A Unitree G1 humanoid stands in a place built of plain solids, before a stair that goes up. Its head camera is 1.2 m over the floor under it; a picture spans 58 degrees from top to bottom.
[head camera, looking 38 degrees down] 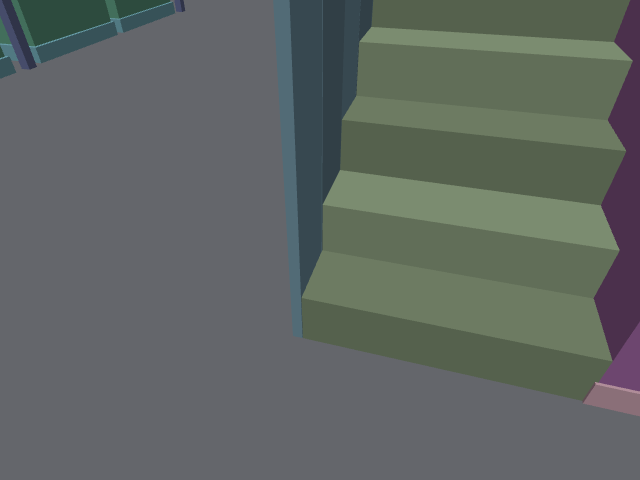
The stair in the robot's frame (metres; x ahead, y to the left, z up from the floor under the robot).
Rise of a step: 0.20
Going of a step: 0.25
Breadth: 0.90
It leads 16 degrees to the right of straight ahead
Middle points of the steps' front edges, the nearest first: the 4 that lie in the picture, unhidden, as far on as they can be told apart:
0.86 -0.37 0.20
1.10 -0.44 0.40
1.34 -0.51 0.60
1.58 -0.58 0.80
